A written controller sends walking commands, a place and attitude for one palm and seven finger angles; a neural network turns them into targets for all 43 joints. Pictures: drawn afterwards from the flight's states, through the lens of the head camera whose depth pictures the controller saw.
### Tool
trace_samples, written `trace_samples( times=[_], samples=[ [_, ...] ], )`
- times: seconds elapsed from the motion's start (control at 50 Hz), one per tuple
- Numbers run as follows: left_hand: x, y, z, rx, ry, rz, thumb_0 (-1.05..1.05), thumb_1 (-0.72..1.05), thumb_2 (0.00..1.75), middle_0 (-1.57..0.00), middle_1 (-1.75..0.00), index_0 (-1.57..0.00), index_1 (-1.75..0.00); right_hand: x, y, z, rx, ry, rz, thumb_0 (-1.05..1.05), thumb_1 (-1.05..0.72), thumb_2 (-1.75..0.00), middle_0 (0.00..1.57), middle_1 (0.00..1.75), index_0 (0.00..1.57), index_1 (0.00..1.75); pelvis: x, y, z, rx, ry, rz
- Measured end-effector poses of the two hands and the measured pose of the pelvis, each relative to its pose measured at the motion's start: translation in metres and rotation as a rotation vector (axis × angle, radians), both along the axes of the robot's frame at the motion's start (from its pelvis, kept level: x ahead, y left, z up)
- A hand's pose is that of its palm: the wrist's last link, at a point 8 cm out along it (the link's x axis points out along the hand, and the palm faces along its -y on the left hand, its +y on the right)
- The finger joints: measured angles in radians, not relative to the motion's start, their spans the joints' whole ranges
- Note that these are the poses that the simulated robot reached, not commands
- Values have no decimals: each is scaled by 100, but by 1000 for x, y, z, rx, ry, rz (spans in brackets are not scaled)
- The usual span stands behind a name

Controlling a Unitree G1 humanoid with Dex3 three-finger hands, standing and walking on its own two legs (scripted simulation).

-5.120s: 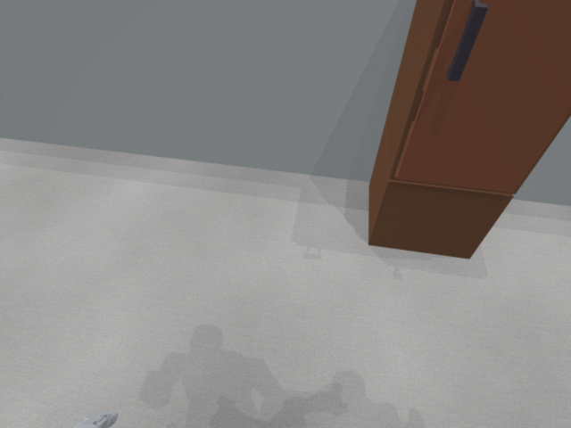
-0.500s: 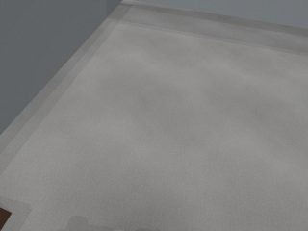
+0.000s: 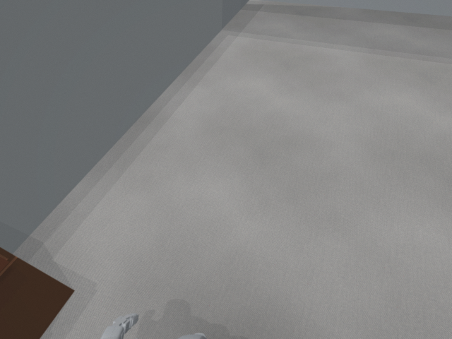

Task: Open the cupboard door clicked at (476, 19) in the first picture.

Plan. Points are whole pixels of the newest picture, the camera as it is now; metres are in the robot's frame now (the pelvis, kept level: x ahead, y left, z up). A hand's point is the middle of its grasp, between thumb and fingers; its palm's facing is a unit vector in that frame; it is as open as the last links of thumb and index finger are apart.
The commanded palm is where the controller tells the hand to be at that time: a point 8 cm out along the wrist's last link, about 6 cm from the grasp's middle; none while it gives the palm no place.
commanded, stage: turn to face it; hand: left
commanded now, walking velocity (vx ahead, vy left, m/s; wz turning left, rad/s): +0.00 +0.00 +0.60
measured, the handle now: out of the picture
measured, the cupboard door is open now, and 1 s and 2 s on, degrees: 0 0 0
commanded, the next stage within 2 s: take the last steps up to it in 1.86 s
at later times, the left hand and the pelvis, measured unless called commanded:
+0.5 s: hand out of the picture -0.05 +0.26 -0.19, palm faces +0.36 -0.89 -0.28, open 7.4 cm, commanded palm none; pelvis +0.01 +0.04 -0.01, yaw +19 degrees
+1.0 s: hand out of the picture +0.03 +0.20 -0.13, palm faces +0.57 -0.76 -0.31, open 7.4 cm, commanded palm none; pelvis +0.05 -0.02 +0.00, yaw +38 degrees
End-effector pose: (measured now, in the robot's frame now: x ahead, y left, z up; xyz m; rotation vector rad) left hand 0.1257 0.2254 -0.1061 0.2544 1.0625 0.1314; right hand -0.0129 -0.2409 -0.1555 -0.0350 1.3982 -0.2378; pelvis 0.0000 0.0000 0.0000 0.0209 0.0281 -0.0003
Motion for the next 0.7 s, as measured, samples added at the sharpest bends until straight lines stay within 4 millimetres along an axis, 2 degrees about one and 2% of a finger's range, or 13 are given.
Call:
trace_samples(
  times=[0.12,0.22,0.3,0.38,0.42,0.46,0.5,0.6,0.7],
  samples=[
    [-44,4,2,10,52,113,1,91,90,-20,-30,-20,-30,64,-25,8,-29,-77,129,1,-91,-90,20,30,20,30,3,-8,5,27,-20,87],
    [-95,15,-7,5,131,229,0,91,90,-20,-30,-20,-30,120,-23,14,-60,-118,259,1,-91,-90,19,30,20,30,4,-5,3,27,-25,160],
    [-141,29,-19,-9,223,319,0,91,90,-20,-30,-20,-30,167,-2,20,-78,-165,368,1,-91,-90,19,30,20,30,6,5,-2,16,-20,213],
    [-181,49,-40,-36,297,409,1,91,90,-20,-30,-20,-30,211,33,24,-98,-238,482,1,-91,-90,19,30,20,30,11,22,-15,-3,-13,267],
    [-194,59,-49,-46,325,448,1,91,90,-20,-30,-20,-30,225,51,26,-103,-281,523,1,-91,-90,19,30,20,30,11,29,-20,2,-14,293],
    [-197,67,-49,-45,332,473,1,91,90,-20,-29,-20,-30,230,63,32,-99,-297,551,1,-91,-90,19,30,20,30,11,33,-17,-5,-22,307],
    [-192,73,-44,-46,308,490,1,91,90,-20,-29,-19,-30,230,72,37,-100,-297,567,0,-91,-90,20,30,20,30,13,35,-11,-19,-27,330],
    [-161,83,-29,-42,178,508,1,91,90,-20,-29,-19,-30,224,83,42,-77,-263,597,0,-91,-90,20,30,20,30,17,36,-1,-32,-31,390],
    [-129,81,-16,-23,71,522,1,91,90,-20,-29,-19,-30,219,79,34,-42,-223,612,1,-90,-90,20,30,20,30,24,26,1,-26,-27,449]
  ],
)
